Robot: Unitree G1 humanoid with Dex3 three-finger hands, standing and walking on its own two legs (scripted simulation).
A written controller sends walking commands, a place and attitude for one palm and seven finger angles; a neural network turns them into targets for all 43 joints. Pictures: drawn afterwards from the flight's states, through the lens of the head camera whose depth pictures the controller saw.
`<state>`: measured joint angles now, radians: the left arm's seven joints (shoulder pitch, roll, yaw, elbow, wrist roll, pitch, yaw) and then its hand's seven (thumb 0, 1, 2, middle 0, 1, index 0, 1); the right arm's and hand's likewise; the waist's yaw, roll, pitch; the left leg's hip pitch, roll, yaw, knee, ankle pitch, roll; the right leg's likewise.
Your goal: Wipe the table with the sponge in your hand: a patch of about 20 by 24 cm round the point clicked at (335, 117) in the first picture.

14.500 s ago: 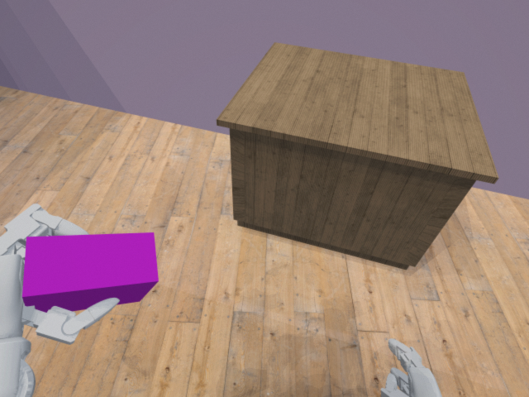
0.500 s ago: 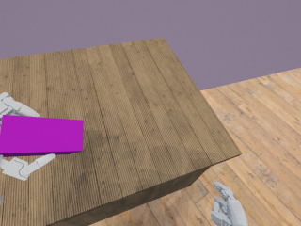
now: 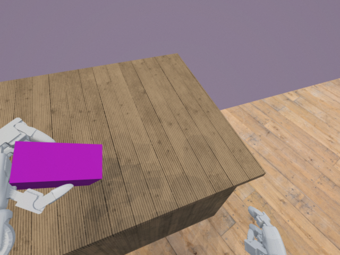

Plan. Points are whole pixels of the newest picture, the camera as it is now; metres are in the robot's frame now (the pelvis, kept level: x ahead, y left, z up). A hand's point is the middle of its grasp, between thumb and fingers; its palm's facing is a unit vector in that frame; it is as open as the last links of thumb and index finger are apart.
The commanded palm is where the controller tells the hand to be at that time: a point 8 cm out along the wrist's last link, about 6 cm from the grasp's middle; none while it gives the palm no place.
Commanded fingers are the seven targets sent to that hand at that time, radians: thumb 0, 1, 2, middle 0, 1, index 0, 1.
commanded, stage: look again from close up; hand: left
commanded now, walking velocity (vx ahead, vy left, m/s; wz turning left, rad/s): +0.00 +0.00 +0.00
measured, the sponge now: (71, 167) +0.23 +0.21 +0.14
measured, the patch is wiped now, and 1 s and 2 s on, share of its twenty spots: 0.00 0.00 0.00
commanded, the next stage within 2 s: come to a stop and stand still in 0.08 s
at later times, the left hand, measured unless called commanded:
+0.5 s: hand (12, 137) +0.24 +0.29 +0.20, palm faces +0.47 -0.77 -0.44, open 10.1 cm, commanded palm +0.15 +0.28 +0.17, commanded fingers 0.00 0.10 1.30 -1.20 -1.60 -1.20 -1.60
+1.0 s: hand (42, 153) +0.24 +0.24 +0.17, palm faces +0.33 -0.85 -0.41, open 10.1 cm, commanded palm +0.17 +0.29 +0.17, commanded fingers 0.00 0.10 1.30 -1.20 -1.60 -1.20 -1.60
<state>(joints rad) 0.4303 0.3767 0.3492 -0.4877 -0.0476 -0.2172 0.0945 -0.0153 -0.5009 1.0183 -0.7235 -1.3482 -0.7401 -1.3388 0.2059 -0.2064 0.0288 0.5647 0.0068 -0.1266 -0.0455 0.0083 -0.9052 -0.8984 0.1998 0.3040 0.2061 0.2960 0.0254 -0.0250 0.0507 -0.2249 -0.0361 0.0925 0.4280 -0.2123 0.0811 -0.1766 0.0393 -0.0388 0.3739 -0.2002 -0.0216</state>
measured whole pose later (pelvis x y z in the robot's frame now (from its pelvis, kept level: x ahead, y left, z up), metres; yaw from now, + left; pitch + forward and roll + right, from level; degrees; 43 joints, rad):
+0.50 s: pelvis -0.01 +0.00 +0.00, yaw -1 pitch +1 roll -1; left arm 0.19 0.49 0.50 -0.32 -0.04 -0.26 0.07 -0.02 -0.50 1.02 -0.73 -1.34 -0.74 -1.34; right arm 0.19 -0.20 0.02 0.57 0.01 -0.16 -0.01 0.01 -0.91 -0.90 0.20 0.30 0.21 0.30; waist 0.04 -0.02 0.07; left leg -0.28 -0.03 0.10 0.46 -0.21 0.08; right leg -0.24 0.04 -0.03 0.42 -0.20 -0.03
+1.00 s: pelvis +0.01 +0.01 +0.00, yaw +0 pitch +1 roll -1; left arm 0.42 0.40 0.39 -0.53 -0.05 -0.27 0.07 -0.01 -0.50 1.02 -0.73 -1.34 -0.74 -1.33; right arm 0.17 -0.19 0.03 0.55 0.00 -0.16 -0.01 0.01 -0.91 -0.90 0.20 0.30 0.21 0.30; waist 0.02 -0.03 0.07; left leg -0.24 -0.04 0.10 0.46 -0.25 0.09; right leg -0.20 0.03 -0.03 0.42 -0.24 -0.01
